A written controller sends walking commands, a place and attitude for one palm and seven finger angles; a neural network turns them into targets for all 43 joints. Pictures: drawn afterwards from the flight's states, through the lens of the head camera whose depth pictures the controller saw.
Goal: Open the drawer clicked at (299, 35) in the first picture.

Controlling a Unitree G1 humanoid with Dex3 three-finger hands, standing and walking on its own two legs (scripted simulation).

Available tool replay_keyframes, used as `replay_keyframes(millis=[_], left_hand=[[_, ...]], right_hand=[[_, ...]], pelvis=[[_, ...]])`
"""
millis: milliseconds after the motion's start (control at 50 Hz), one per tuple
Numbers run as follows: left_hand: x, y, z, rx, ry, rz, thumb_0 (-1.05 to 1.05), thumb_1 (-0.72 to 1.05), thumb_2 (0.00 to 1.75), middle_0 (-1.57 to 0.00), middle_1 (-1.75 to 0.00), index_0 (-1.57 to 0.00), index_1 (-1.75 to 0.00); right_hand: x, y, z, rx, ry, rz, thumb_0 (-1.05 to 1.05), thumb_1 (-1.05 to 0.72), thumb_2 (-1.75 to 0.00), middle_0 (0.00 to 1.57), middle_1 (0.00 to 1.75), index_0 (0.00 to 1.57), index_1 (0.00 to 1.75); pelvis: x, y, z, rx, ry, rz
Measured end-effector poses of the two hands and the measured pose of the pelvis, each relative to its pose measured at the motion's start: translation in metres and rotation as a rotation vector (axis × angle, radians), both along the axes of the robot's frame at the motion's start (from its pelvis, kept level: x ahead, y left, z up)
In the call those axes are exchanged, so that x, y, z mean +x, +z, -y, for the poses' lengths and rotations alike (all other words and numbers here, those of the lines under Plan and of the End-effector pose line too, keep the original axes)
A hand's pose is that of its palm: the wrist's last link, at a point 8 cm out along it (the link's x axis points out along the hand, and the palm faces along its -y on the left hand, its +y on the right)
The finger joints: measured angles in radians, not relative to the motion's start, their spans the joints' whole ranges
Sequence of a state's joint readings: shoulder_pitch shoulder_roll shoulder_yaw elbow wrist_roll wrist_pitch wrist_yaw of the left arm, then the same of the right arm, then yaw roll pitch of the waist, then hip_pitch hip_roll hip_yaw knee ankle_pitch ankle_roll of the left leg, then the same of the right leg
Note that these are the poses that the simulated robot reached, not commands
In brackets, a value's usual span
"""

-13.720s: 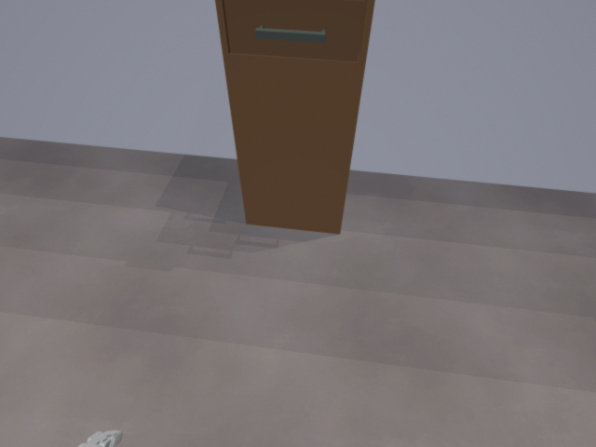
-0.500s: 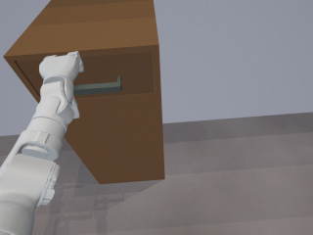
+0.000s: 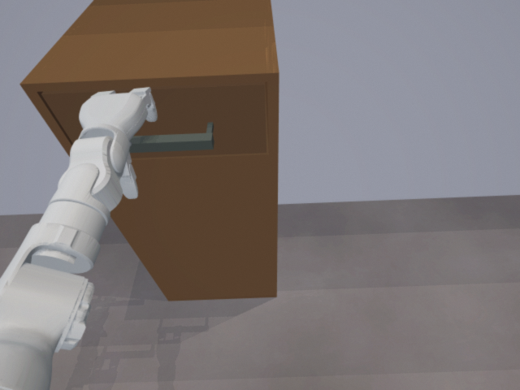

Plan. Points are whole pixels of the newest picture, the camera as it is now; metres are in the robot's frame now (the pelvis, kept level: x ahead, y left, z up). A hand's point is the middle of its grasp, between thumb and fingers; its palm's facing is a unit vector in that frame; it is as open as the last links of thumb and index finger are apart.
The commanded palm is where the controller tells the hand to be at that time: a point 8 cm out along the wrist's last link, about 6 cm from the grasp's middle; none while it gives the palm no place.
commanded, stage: re-aim the fingers above the handle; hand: left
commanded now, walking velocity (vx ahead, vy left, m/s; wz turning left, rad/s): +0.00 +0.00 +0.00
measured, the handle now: (162, 136) +0.53 +0.20 +0.10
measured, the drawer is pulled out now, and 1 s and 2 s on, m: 0.00 0.00 0.00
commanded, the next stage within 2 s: lower the fingers behind the handle in 1.72 s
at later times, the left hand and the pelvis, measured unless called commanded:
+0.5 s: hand (137, 150) +0.45 +0.21 +0.14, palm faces -0.09 -0.02 -1.00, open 13.9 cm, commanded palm +0.44 +0.20 +0.22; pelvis +0.00 +0.00 +0.00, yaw +0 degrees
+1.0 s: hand (148, 182) +0.40 +0.18 +0.12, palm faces -0.15 -0.03 -0.99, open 13.9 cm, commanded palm +0.41 +0.19 +0.22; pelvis -0.01 +0.00 +0.00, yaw +2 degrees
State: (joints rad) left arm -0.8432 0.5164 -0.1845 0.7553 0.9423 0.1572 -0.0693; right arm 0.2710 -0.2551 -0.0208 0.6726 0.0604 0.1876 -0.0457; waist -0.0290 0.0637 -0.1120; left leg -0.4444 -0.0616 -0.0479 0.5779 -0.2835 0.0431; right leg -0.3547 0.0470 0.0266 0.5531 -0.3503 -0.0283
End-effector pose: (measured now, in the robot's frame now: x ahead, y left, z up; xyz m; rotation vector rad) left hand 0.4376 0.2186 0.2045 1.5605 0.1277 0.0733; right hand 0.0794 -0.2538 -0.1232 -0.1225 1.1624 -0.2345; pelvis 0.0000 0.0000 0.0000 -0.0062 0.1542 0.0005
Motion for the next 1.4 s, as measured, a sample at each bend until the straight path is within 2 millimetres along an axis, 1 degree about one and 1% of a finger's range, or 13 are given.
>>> replay_keyframes(millis=[180, 320, 440, 640, 700, 800, 900, 1020, 1120, 1180, 1260, 1340, 1400], left_hand=[[0.005, 0.005, 0.054, -0.064, -0.240, 0.062, 0.00, -0.49, 0.30, -0.32, -1.20, -0.32, -1.20], [0.018, 0.017, 0.017, -0.007, -0.005, 0.118, 0.01, -0.49, 0.30, -0.31, -1.20, -0.32, -1.20], [0.006, 0.002, -0.006, 0.006, 0.069, -0.025, 0.00, -0.49, 0.30, -0.31, -1.20, -0.31, -1.20], [-0.006, -0.001, 0.064, -0.066, -0.300, 0.071, 0.00, -0.49, 0.30, -0.32, -1.20, -0.32, -1.20], [0.005, 0.012, 0.054, -0.068, -0.210, 0.157, 0.01, -0.49, 0.30, -0.32, -1.20, -0.32, -1.20], [0.002, 0.029, 0.008, -0.001, 0.047, 0.184, 0.01, -0.49, 0.30, -0.31, -1.20, -0.32, -1.20], [-0.029, 0.001, -0.015, 0.011, 0.143, -0.012, 0.00, -0.49, 0.30, -0.31, -1.20, -0.31, -1.20], [-0.053, -0.030, 0.046, -0.029, -0.219, -0.094, 0.00, -0.49, 0.30, -0.31, -1.20, -0.32, -1.20], [-0.044, -0.003, 0.087, -0.060, -0.405, 0.113, 0.00, -0.49, 0.30, -0.32, -1.20, -0.33, -1.20], [-0.023, 0.022, 0.076, -0.057, -0.301, 0.215, 0.01, -0.49, 0.30, -0.32, -1.20, -0.32, -1.20], [0.002, 0.037, 0.032, 0.003, -0.028, 0.203, 0.01, -0.49, 0.30, -0.31, -1.20, -0.32, -1.20], [0.002, 0.024, -0.018, 0.036, 0.211, 0.038, 0.01, -0.49, 0.30, -0.31, -1.20, -0.31, -1.20], [-0.012, -0.001, -0.023, 0.028, 0.179, -0.104, 0.00, -0.49, 0.30, -0.31, -1.20, -0.31, -1.19]], right_hand=[[-0.003, 0.003, -0.002, -0.021, -0.020, 0.037, 0.01, -0.90, -0.90, 0.20, 0.29, 0.21, 0.30], [-0.016, -0.003, -0.007, 0.012, -0.035, 0.013, 0.01, -0.90, -0.90, 0.20, 0.29, 0.20, 0.30], [-0.028, -0.001, -0.002, 0.003, -0.042, -0.030, 0.01, -0.90, -0.90, 0.21, 0.30, 0.21, 0.30], [-0.007, 0.009, 0.010, -0.062, -0.017, 0.048, 0.01, -0.90, -0.90, 0.20, 0.29, 0.20, 0.30], [-0.003, 0.007, 0.005, -0.041, -0.020, 0.069, 0.01, -0.90, -0.90, 0.20, 0.29, 0.20, 0.30], [0.001, 0.001, -0.006, 0.032, -0.018, 0.067, 0.01, -0.90, -0.90, 0.20, 0.29, 0.20, 0.30], [0.014, 0.002, -0.010, 0.061, 0.018, 0.067, 0.01, -0.90, -0.90, 0.20, 0.29, 0.20, 0.30], [0.048, 0.017, -0.003, -0.031, 0.098, 0.156, 0.01, -0.90, -0.90, 0.21, 0.30, 0.21, 0.30], [0.064, 0.022, -0.005, -0.039, 0.094, 0.229, 0.01, -0.90, -0.90, 0.20, 0.29, 0.20, 0.30], [0.059, 0.019, -0.009, -0.010, 0.074, 0.220, 0.01, -0.90, -0.90, 0.20, 0.29, 0.20, 0.30], [0.042, 0.010, -0.013, 0.029, 0.049, 0.149, 0.01, -0.90, -0.90, 0.20, 0.29, 0.20, 0.30], [0.019, 0.001, -0.009, 0.052, 0.021, 0.058, 0.01, -0.90, -0.90, 0.20, 0.30, 0.21, 0.30], [0.007, 0.000, 0.000, 0.034, 0.022, 0.008, 0.01, -0.90, -0.90, 0.21, 0.30, 0.21, 0.30]], pelvis=[[-0.004, -0.001, -0.007, -0.001, -0.014, 0.009], [-0.008, -0.001, -0.006, 0.005, -0.040, -0.015], [-0.004, 0.001, -0.003, 0.002, -0.021, -0.003], [-0.009, -0.001, -0.006, -0.003, -0.008, 0.020], [-0.012, 0.000, -0.006, 0.001, -0.027, 0.008], [-0.008, 0.002, -0.003, 0.009, -0.051, -0.003], [-0.002, 0.004, 0.000, 0.009, -0.017, 0.033], [-0.007, 0.001, 0.001, 0.005, 0.032, 0.066], [-0.012, 0.000, 0.000, 0.005, 0.013, 0.057], [-0.013, 0.001, 0.002, 0.008, -0.008, 0.046], [-0.011, 0.003, 0.005, 0.011, -0.031, 0.024], [-0.003, 0.004, 0.007, 0.013, -0.033, 0.012], [0.003, 0.005, 0.007, 0.014, -0.012, 0.019]])
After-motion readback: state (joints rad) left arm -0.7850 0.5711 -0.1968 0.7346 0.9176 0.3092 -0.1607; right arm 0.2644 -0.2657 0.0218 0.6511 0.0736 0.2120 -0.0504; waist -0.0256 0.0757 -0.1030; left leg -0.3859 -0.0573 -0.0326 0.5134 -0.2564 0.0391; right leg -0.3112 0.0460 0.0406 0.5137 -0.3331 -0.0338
